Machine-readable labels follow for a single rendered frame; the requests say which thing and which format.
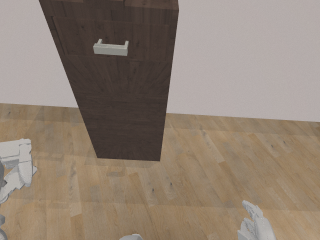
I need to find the handle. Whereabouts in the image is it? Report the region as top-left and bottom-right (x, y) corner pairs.
(93, 39), (129, 56)
(83, 0), (125, 11)

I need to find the left robot hand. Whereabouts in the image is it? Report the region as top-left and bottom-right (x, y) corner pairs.
(0, 138), (37, 207)

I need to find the drawer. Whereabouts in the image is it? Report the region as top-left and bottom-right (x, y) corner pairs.
(53, 16), (170, 61)

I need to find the cabinet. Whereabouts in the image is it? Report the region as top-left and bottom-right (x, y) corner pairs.
(39, 0), (179, 162)

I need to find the right robot hand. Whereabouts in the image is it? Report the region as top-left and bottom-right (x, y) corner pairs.
(237, 200), (277, 240)

